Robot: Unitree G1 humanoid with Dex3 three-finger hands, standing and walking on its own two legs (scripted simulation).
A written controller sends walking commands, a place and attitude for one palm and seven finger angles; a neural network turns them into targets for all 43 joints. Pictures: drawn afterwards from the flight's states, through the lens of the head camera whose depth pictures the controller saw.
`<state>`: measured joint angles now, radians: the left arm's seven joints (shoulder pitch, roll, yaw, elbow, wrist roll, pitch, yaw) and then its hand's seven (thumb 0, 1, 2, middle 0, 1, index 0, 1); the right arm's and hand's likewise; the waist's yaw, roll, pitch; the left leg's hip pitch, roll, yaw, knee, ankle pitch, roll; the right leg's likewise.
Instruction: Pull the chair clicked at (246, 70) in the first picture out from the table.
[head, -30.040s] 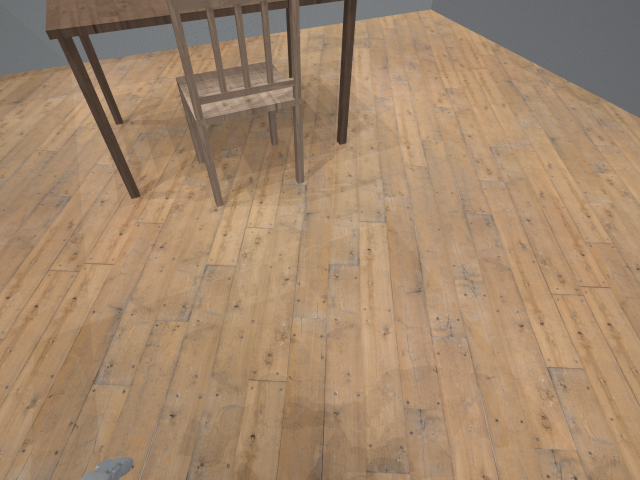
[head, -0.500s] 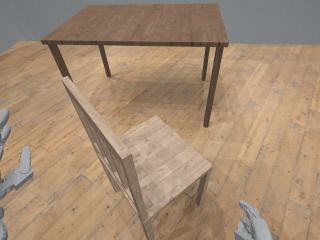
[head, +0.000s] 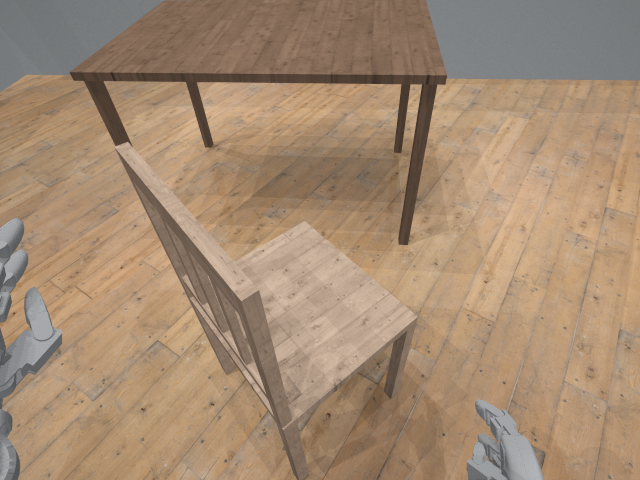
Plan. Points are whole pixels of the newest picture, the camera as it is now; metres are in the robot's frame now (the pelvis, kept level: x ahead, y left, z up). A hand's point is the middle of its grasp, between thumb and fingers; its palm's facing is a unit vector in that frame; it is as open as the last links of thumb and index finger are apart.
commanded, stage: step back with the hand held close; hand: left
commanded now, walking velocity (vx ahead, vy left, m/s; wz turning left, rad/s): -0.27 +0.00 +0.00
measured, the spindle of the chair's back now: (206, 287) +0.45 +0.28 -0.10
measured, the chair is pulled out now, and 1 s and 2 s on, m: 0.62 0.62 0.62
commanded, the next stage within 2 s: stop stepping back and stand still in 1.52 s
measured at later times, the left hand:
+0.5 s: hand (36, 375) +0.16 +0.28 +0.15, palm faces +0.41 -0.75 -0.52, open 7.4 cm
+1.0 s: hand (6, 415) +0.12 +0.28 +0.16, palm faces +0.45 -0.71 -0.55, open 7.4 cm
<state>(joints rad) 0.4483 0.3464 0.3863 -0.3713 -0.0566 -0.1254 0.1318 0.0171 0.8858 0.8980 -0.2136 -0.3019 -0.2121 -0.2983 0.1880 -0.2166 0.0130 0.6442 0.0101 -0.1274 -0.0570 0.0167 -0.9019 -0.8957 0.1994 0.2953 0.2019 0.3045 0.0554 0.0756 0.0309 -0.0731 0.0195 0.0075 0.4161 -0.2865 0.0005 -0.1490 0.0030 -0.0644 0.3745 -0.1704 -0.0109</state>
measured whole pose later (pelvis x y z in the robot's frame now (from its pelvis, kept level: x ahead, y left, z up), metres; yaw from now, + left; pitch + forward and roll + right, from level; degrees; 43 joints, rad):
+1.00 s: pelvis -0.07 +0.01 -0.02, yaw +1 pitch +1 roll +0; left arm 0.56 0.45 0.50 -0.56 0.00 -0.25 0.15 0.02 0.88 0.90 -0.22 -0.30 -0.21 -0.30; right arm 0.20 -0.18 -0.01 0.60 -0.01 -0.13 -0.07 0.02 -0.90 -0.90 0.20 0.30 0.20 0.30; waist 0.01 -0.03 0.06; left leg -0.39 -0.01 0.00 0.66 -0.28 0.02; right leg -0.44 0.00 0.00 0.61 -0.18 0.00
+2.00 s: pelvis -0.27 -0.07 +0.00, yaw +1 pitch -1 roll +0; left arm 0.64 0.41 0.40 -0.53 -0.03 -0.19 0.16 0.02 0.88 0.90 -0.22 -0.30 -0.22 -0.30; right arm 0.24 -0.24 -0.03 0.62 0.01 -0.11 -0.07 0.02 -0.90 -0.90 0.20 0.29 0.20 0.30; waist -0.01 -0.02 -0.01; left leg -0.21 0.00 0.01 0.47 -0.26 0.01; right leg -0.27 0.02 -0.05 0.46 -0.19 -0.04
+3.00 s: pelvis -0.28 -0.05 +0.00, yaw +3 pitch -1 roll +0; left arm 0.27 0.19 0.02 0.91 0.02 0.02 0.02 -0.04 0.97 0.90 -0.21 -0.30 -0.21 -0.30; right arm 0.31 -0.17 0.00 0.96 -0.03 0.00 -0.02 0.01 -0.93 -0.90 0.20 0.30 0.20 0.30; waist 0.00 -0.01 0.07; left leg -0.19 -0.02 0.00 0.48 -0.27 0.02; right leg -0.23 0.02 0.00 0.47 -0.23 -0.02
